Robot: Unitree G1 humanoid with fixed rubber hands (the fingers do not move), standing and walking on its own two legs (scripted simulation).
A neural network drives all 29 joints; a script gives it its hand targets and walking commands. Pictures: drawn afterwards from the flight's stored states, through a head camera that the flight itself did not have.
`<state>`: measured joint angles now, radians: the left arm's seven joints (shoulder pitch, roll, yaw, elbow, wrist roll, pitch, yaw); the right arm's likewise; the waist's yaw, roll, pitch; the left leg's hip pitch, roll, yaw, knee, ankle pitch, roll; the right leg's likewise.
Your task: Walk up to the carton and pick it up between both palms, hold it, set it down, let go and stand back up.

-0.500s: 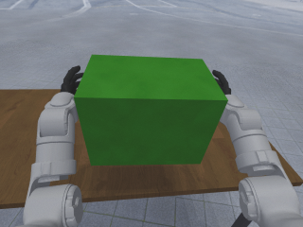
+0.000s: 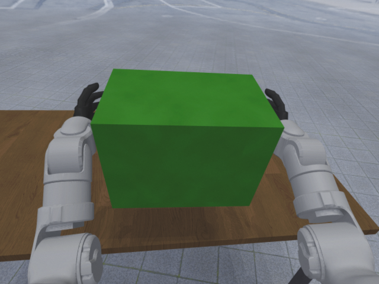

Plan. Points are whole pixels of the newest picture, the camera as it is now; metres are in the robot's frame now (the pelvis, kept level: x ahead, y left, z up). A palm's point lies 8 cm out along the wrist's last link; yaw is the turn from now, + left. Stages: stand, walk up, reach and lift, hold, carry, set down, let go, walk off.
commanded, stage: hold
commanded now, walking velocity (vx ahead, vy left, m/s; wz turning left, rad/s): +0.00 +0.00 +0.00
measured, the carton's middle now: (183, 139) +0.37 +0.00 +0.19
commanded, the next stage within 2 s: none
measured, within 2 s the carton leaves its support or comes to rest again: neither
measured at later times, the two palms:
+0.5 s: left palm (85, 120) +0.36 +0.19 +0.24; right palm (277, 124) +0.36 -0.19 +0.23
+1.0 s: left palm (85, 120) +0.36 +0.19 +0.23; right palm (276, 123) +0.37 -0.19 +0.23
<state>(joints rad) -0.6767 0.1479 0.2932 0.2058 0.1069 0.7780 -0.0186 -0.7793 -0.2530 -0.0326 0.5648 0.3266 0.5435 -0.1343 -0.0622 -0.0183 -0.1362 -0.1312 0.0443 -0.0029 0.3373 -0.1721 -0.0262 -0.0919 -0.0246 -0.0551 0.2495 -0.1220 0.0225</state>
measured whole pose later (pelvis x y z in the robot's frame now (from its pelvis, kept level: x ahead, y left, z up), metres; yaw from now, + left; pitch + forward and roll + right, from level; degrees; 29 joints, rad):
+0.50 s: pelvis +0.00 +0.00 +0.00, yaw +0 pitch -2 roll -1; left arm -0.68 0.15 0.29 0.20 0.10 0.78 -0.01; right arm -0.78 -0.26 -0.03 0.56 0.33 0.55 -0.13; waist -0.06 -0.01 -0.14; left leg -0.13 0.04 0.00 0.34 -0.17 -0.02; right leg -0.09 -0.03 -0.05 0.25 -0.12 0.02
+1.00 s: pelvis +0.00 +0.00 +0.00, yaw +0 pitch -2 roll -1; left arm -0.70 0.15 0.30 0.24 0.10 0.77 -0.02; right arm -0.81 -0.26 -0.03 0.59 0.32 0.55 -0.14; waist -0.06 -0.01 -0.14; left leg -0.14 0.04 0.00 0.33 -0.17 -0.02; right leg -0.10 -0.03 -0.05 0.25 -0.12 0.02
